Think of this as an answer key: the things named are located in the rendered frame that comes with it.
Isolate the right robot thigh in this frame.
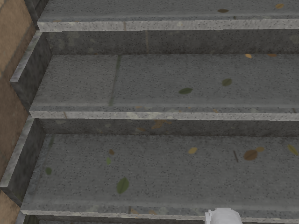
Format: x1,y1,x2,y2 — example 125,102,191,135
205,207,243,224

